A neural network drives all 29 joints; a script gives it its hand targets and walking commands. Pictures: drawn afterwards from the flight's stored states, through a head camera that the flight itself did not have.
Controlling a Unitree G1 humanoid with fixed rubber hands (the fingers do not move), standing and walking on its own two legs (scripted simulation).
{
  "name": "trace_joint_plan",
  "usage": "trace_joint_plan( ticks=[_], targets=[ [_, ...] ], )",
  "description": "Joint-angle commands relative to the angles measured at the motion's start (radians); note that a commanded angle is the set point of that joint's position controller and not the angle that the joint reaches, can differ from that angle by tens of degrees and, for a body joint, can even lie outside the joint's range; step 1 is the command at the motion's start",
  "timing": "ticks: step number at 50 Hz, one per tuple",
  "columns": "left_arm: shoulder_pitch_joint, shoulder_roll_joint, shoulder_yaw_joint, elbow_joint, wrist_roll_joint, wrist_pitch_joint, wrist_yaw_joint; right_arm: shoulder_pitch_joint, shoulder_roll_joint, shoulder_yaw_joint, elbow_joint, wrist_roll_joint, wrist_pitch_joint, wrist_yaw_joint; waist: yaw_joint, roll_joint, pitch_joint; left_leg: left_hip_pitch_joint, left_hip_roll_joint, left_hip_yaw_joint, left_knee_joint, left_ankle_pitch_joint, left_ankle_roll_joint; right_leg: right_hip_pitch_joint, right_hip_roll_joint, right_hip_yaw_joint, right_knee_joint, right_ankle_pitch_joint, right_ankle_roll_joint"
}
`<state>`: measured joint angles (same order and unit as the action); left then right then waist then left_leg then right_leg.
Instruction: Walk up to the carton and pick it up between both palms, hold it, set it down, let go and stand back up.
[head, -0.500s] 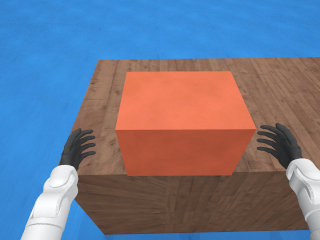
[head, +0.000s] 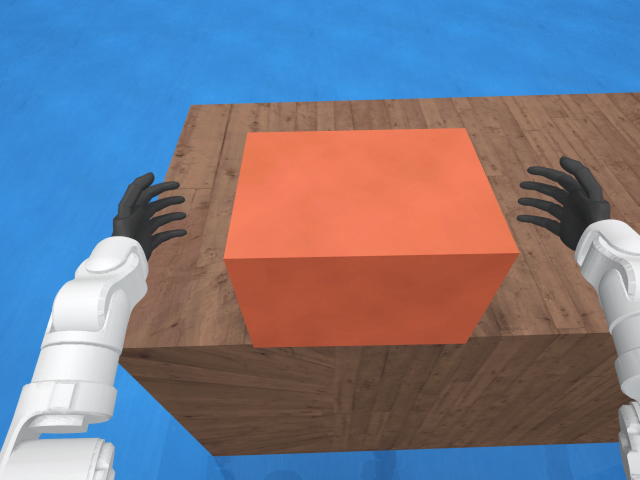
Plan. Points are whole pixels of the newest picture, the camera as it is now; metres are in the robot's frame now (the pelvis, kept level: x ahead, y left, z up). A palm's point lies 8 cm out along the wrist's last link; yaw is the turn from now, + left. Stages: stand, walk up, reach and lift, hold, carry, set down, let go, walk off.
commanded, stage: reach and lift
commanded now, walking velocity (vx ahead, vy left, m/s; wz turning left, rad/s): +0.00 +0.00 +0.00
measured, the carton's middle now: (357, 239) +0.44 -0.04 +0.04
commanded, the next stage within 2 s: none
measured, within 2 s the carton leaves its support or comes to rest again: neither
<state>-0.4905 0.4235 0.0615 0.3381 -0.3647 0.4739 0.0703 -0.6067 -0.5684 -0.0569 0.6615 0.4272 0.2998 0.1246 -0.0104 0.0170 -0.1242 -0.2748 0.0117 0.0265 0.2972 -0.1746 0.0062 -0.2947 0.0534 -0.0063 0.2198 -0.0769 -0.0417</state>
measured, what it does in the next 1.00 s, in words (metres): stands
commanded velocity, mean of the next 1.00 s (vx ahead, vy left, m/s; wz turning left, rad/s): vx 0.00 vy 0.00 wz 0.00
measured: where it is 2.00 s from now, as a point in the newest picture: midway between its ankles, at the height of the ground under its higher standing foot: outside the picture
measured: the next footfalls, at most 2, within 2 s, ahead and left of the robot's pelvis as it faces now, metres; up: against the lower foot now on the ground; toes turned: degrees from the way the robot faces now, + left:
none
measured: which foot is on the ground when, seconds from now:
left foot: down 0.00-1.00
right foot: down 0.00-1.00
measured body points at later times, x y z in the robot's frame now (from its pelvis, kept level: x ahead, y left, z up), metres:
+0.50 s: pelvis -0.01 +0.00 +0.00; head +0.03 -0.01 +0.44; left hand +0.45 +0.24 +0.18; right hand +0.45 -0.28 +0.18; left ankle -0.03 +0.11 -0.75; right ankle +0.01 -0.09 -0.75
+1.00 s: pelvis -0.02 +0.00 -0.02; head +0.05 +0.00 +0.43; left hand +0.46 +0.24 +0.11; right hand +0.45 -0.28 +0.11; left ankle -0.03 +0.11 -0.75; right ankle +0.01 -0.09 -0.75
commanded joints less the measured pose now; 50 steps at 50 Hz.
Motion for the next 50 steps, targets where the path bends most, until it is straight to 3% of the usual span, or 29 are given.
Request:
trace_joint_plan(
  ticks=[1, 15, 32, 40, 44, 48, 49, 50],
  targets=[
    [-0.46, 0.199, 0.081, -0.162, -0.007, -0.036, 0.002, -0.487, -0.259, -0.074, -0.159, 0.002, -0.037, -0.007, -0.005, -0.032, -0.459, 0.037, 0.001, -0.05, 0.004, 0.253, -0.004, 0.325, -0.025, 0.056, 0.094, 0.404, 0.032],
    [-0.772, 0.246, 0.042, 0.075, -0.037, -0.048, -0.002, -0.784, -0.256, -0.016, 0.034, -0.02, -0.001, -0.032, -0.009, -0.027, -0.592, -0.035, -0.002, -0.06, 0.031, 0.266, -0.005, 0.308, -0.029, 0.051, 0.126, 0.453, 0.041],
    [-1.114, 0.263, -0.09, 0.48, -0.099, -0.173, -0.004, -1.072, -0.234, 0.094, 0.319, -0.026, -0.018, -0.035, -0.011, -0.04, -0.703, -0.196, 0.001, -0.059, 0.042, 0.232, -0.019, 0.329, -0.045, 0.052, 0.162, 0.494, 0.062],
    [-1.057, 0.201, -0.144, 0.717, -0.074, -0.371, -0.049, -0.974, -0.212, 0.18, 0.494, 0.039, -0.164, -0.013, -0.013, -0.037, -0.629, -0.33, 0.012, -0.06, 0.024, 0.172, -0.011, 0.398, -0.055, 0.082, 0.203, 0.479, 0.071],
    [-1.059, 0.179, -0.178, 0.731, -0.093, -0.479, -0.053, -0.967, -0.23, 0.192, 0.514, 0.067, -0.27, 0.01, -0.009, -0.011, -0.65, -0.25, 0.015, -0.059, 0.072, 0.193, -0.035, 0.236, -0.034, 0.056, 0.215, 0.396, 0.072],
    [-1.124, 0.177, -0.224, 0.673, -0.148, -0.551, -0.028, -1.027, -0.26, 0.185, 0.493, 0.074, -0.348, 0.033, 0.001, 0.015, -0.78, -0.09, 0.018, -0.058, 0.167, 0.304, -0.078, 0.004, 0.002, 0.009, 0.231, 0.345, 0.085],
    [-1.101, 0.203, -0.192, 0.782, -0.139, -0.555, -0.027, -1.051, -0.239, 0.197, 0.582, 0.06, -0.344, 0.034, 0.008, -0.013, -0.747, -0.094, 0.031, -0.052, 0.192, 0.27, -0.046, -0.026, -0.008, 0.027, 0.221, 0.302, 0.086],
    [-1.101, 0.209, -0.193, 0.805, -0.149, -0.565, -0.024, -1.06, -0.233, 0.207, 0.602, 0.063, -0.352, 0.036, 0.02, -0.029, -0.74, -0.151, 0.032, -0.051, 0.196, 0.234, -0.038, -0.027, -0.011, 0.03, 0.235, 0.277, 0.092]
  ],
)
